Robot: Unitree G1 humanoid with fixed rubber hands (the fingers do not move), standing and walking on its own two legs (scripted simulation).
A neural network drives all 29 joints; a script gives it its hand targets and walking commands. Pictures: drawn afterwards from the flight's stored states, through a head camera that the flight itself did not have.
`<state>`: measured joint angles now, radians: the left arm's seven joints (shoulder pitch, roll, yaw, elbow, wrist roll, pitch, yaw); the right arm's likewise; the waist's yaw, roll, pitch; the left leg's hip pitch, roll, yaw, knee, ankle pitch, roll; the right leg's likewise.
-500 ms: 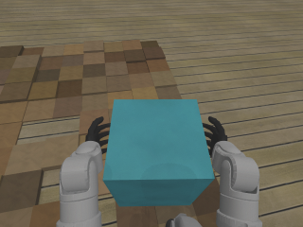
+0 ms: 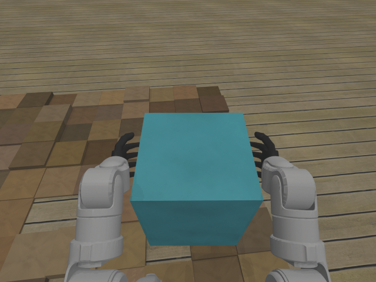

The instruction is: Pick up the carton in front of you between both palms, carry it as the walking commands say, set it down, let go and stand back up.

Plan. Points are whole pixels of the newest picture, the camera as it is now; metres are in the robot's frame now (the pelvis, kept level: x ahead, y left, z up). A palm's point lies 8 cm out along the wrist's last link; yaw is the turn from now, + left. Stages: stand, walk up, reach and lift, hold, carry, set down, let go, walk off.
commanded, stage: carry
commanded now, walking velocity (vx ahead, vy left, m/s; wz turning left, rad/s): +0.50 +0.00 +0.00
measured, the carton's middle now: (193, 183) +0.32 +0.01 +0.04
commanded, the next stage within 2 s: none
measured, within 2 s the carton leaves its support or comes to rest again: neither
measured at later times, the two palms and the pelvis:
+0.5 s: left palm (145, 85) +0.67 +0.17 +0.08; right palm (237, 88) +0.66 -0.13 +0.08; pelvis +0.32 +0.04 +0.00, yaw -2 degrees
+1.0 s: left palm (146, 46) +0.93 +0.21 +0.10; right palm (221, 45) +0.93 -0.09 +0.11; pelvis +0.67 +0.06 +0.00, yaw +1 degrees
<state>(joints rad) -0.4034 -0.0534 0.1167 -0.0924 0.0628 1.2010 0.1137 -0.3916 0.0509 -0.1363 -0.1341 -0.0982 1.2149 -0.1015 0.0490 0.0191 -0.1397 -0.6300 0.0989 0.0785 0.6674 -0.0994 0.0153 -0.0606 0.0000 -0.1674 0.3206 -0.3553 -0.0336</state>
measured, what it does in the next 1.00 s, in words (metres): walks ahead: left foot, then right foot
